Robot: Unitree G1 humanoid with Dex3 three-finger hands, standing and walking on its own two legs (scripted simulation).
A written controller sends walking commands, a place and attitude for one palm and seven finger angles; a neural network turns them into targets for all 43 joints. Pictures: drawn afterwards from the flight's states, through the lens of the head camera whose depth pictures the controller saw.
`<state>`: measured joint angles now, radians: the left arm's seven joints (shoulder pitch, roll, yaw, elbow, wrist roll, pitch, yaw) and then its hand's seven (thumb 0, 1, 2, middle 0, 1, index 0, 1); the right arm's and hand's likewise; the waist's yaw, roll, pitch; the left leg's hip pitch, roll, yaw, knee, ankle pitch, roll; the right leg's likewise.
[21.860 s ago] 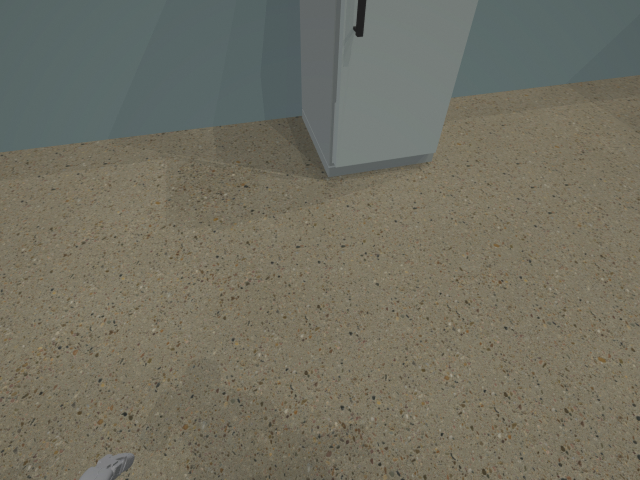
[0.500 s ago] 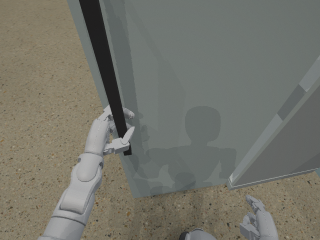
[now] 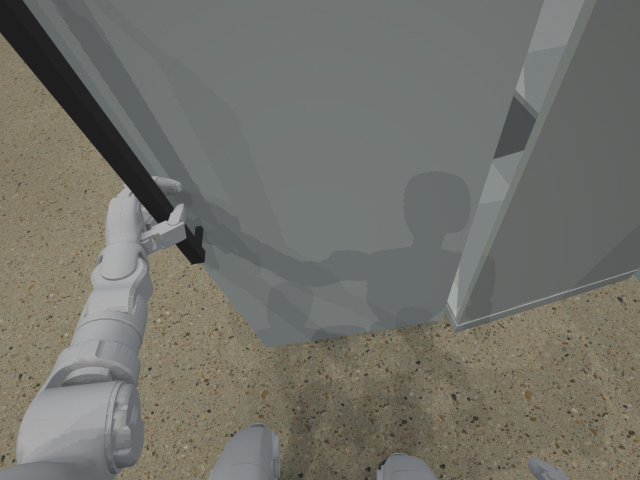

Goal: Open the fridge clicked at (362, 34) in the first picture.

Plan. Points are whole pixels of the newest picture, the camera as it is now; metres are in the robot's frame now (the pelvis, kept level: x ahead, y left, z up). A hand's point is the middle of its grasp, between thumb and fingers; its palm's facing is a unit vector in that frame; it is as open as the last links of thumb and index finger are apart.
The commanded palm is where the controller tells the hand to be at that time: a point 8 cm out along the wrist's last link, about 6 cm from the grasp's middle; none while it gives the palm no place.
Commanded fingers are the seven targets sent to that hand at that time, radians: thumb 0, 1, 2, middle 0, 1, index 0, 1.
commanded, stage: stop walking and hold the door back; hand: left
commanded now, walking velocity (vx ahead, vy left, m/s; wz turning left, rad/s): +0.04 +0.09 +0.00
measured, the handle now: (119, 138) +0.48 +0.20 +0.18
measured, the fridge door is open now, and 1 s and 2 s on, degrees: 81 82 80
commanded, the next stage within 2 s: loosen the grip on the handle in 0.96 s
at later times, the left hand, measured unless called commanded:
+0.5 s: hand (170, 233) +0.42 +0.18 +0.06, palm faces +0.02 -0.97 -0.23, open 6.2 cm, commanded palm +0.40 +0.26 +0.05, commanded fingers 0.00 0.90 0.90 -0.45 -1.40 -0.45 -1.40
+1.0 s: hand (170, 236) +0.41 +0.18 +0.06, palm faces -0.02 -0.98 -0.20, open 5.9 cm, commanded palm +0.39 +0.26 +0.05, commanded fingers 0.00 0.90 0.90 -0.45 -1.40 -0.45 -1.40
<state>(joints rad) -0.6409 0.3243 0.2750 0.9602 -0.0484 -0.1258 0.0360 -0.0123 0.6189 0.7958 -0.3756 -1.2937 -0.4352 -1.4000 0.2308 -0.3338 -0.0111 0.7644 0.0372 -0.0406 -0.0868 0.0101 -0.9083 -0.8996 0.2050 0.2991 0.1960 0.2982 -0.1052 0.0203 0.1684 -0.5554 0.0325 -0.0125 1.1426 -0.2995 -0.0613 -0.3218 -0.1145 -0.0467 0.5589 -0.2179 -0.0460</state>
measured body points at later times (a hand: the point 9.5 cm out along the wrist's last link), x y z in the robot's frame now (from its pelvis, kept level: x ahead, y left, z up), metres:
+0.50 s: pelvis +0.02 +0.05 -0.02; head +0.07 +0.03 +0.43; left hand +0.41 +0.23 +0.08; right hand +0.15 -0.18 -0.13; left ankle +0.02 +0.18 -0.74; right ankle +0.03 -0.05 -0.74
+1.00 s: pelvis +0.01 +0.07 -0.01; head +0.04 +0.06 +0.44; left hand +0.41 +0.23 +0.08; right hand +0.08 -0.20 -0.13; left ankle +0.03 +0.20 -0.74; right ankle +0.03 -0.05 -0.74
